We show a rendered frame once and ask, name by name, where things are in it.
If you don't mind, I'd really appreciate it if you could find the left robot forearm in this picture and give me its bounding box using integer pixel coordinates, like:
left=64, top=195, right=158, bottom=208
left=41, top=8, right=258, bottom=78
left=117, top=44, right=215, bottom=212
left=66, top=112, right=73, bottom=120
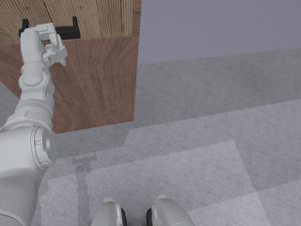
left=0, top=62, right=55, bottom=134

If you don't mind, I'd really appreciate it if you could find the drawer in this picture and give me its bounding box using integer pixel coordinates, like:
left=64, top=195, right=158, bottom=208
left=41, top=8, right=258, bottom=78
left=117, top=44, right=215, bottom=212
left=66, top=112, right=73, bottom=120
left=0, top=0, right=133, bottom=44

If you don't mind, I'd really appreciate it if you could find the left robot thigh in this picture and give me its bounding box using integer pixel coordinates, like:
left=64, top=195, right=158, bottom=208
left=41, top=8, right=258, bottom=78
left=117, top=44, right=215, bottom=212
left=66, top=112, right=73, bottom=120
left=90, top=201, right=123, bottom=226

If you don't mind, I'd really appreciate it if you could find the left robot hand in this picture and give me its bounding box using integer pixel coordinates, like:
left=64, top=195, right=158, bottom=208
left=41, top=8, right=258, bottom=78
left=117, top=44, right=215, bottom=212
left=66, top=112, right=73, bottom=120
left=20, top=23, right=68, bottom=70

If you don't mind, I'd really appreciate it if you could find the right robot shin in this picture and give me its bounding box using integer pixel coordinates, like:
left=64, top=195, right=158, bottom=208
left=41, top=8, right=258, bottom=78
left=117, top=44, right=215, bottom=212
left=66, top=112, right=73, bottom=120
left=151, top=194, right=166, bottom=226

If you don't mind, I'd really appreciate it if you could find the handle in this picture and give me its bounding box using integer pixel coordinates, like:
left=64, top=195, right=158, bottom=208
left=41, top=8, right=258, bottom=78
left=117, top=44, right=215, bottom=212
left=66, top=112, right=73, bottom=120
left=18, top=16, right=81, bottom=41

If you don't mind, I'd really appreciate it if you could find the left robot upper arm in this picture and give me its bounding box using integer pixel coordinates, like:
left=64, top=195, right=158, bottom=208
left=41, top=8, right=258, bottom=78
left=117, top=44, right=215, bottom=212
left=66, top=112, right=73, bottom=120
left=0, top=126, right=58, bottom=226

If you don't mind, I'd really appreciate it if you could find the cabinet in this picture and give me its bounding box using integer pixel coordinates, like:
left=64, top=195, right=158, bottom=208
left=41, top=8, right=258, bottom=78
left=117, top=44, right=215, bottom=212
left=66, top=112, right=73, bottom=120
left=0, top=0, right=142, bottom=134

